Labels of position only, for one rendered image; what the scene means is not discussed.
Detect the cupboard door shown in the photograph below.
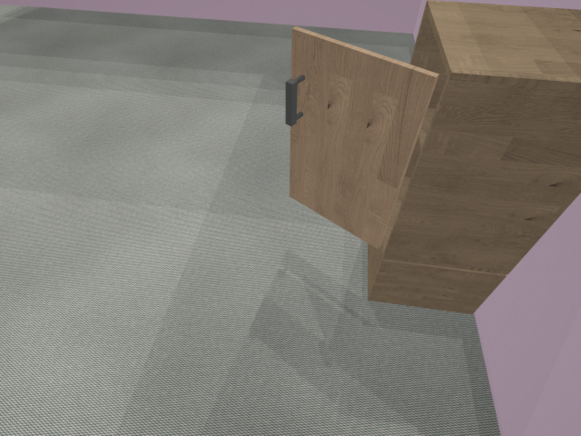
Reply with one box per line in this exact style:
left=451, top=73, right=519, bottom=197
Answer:
left=290, top=26, right=439, bottom=249

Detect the handle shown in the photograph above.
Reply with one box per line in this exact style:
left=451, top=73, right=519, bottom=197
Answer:
left=286, top=75, right=305, bottom=126

